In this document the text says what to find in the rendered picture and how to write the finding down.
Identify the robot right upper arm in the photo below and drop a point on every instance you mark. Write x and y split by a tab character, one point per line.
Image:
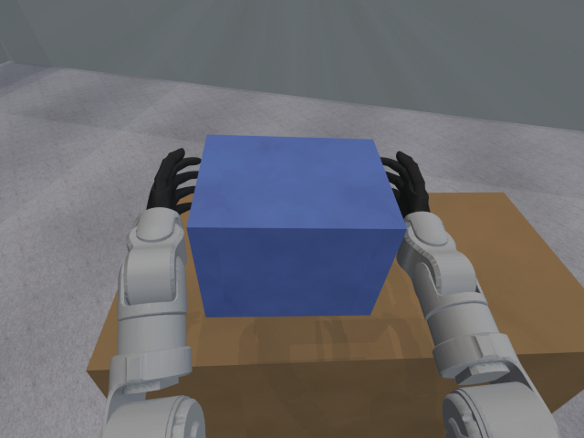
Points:
502	410

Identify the robot right forearm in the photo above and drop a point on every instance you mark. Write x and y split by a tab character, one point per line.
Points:
468	345

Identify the pedestal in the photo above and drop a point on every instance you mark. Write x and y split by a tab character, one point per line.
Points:
375	376

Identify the robot left hand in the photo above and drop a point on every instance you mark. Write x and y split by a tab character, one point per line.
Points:
163	192

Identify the robot right hand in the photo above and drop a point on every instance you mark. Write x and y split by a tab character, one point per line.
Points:
412	196

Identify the robot left upper arm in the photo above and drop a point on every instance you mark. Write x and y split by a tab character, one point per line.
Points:
169	417

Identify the robot left forearm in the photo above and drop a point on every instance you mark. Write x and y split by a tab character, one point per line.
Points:
152	350

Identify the carton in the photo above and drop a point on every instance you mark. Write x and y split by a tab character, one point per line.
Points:
292	226

